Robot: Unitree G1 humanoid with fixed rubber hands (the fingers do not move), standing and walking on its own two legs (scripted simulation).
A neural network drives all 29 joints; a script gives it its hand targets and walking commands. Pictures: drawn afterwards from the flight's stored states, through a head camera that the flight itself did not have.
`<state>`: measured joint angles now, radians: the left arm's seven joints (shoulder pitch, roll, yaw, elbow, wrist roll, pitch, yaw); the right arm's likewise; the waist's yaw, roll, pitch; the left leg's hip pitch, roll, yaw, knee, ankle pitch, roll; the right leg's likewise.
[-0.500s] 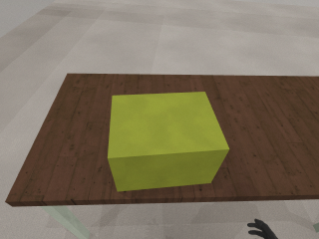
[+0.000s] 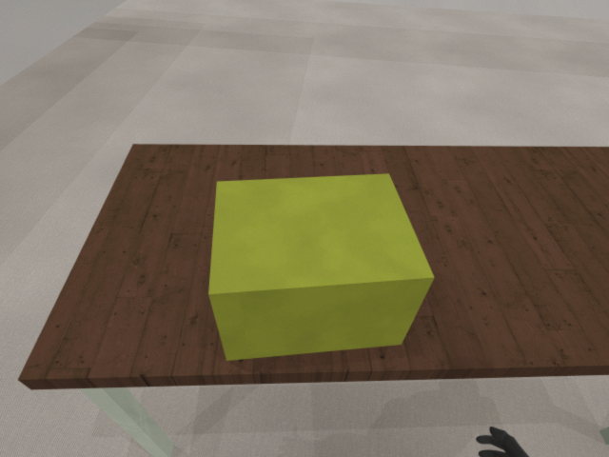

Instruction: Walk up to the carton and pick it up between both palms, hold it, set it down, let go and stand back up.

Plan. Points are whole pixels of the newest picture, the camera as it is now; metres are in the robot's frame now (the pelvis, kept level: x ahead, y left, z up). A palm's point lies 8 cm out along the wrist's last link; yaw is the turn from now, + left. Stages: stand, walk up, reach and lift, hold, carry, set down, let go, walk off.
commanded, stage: stand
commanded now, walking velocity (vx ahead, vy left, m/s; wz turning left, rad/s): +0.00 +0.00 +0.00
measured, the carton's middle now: (310, 264) +0.41 +0.01 +0.00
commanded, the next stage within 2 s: none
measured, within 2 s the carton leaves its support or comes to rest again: neither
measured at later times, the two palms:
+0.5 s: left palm out of the picture +0.01 +0.30 -0.12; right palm out of the picture +0.11 -0.28 -0.09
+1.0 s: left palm out of the picture +0.01 +0.30 -0.12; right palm out of the picture +0.10 -0.28 -0.09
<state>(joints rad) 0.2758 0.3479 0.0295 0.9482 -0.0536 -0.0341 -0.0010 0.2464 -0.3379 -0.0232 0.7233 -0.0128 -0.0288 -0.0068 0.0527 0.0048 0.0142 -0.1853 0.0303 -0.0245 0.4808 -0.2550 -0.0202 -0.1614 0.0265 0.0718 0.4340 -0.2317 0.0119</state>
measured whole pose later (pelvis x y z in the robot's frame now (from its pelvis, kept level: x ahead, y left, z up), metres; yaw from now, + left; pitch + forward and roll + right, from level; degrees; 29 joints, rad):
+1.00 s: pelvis -0.01 +0.00 +0.00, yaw +0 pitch -3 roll -1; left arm 0.27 0.35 0.03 1.01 -0.05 -0.03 0.00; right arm 0.25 -0.34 -0.02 0.79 -0.01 -0.03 0.00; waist 0.05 0.01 0.01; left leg -0.19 0.03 -0.02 0.48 -0.24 -0.02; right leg -0.16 0.03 0.07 0.43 -0.22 0.01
